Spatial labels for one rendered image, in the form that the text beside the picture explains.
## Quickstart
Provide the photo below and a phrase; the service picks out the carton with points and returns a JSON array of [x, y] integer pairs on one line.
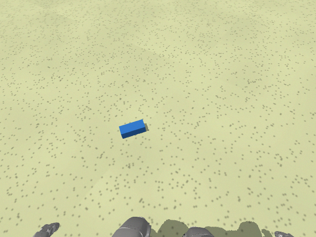
[[132, 128]]

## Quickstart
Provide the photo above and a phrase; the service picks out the left robot hand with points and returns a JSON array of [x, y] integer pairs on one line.
[[47, 230]]

